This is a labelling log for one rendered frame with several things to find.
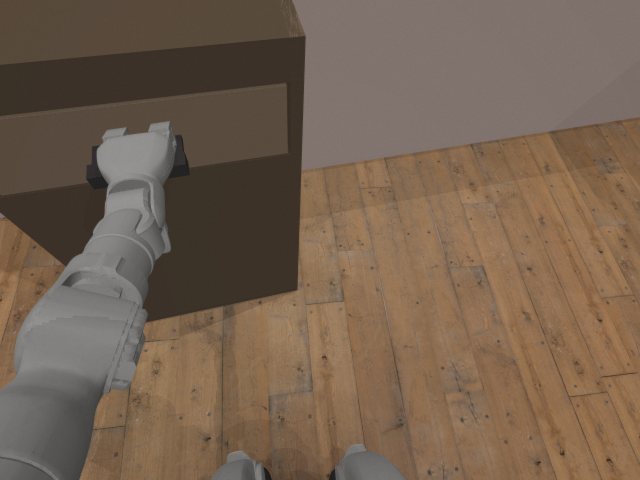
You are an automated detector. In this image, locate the cabinet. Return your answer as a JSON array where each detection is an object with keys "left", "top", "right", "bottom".
[{"left": 0, "top": 0, "right": 306, "bottom": 322}]

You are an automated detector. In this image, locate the drawer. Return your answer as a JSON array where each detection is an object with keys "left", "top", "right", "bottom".
[{"left": 0, "top": 83, "right": 288, "bottom": 196}]

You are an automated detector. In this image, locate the robot left hand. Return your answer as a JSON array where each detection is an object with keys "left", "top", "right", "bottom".
[{"left": 97, "top": 121, "right": 177, "bottom": 254}]

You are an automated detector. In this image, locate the robot right shin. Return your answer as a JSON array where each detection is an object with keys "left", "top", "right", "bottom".
[{"left": 342, "top": 444, "right": 366, "bottom": 461}]

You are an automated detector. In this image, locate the robot left forearm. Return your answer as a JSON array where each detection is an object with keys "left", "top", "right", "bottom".
[{"left": 14, "top": 173, "right": 165, "bottom": 375}]

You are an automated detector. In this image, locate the robot left upper arm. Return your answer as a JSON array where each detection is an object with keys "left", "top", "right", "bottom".
[{"left": 0, "top": 285, "right": 148, "bottom": 480}]

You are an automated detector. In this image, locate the robot right thigh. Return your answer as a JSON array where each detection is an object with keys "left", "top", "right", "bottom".
[{"left": 335, "top": 451, "right": 407, "bottom": 480}]

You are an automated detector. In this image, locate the handle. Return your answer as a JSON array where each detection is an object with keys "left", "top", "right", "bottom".
[{"left": 86, "top": 135, "right": 190, "bottom": 190}]

